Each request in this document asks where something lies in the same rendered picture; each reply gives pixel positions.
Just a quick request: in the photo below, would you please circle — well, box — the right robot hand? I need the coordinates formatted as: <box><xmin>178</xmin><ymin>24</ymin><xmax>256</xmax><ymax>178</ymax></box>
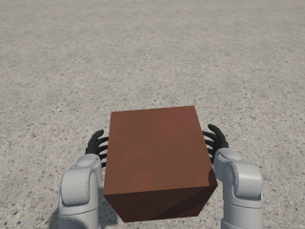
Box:
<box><xmin>202</xmin><ymin>124</ymin><xmax>229</xmax><ymax>165</ymax></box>

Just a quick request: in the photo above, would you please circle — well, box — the left robot forearm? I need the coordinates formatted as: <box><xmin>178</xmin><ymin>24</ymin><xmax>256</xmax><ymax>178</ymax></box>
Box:
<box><xmin>58</xmin><ymin>154</ymin><xmax>103</xmax><ymax>229</ymax></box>

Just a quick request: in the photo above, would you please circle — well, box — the right robot forearm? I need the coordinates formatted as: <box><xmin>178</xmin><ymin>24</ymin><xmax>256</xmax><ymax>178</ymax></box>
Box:
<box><xmin>213</xmin><ymin>148</ymin><xmax>267</xmax><ymax>229</ymax></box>

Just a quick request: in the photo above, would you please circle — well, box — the left robot hand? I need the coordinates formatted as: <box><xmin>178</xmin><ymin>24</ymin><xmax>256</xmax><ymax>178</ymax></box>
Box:
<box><xmin>85</xmin><ymin>130</ymin><xmax>109</xmax><ymax>168</ymax></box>

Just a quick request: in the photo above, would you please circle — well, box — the carton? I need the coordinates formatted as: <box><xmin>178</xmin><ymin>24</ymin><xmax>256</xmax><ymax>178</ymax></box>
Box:
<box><xmin>103</xmin><ymin>105</ymin><xmax>218</xmax><ymax>223</ymax></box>

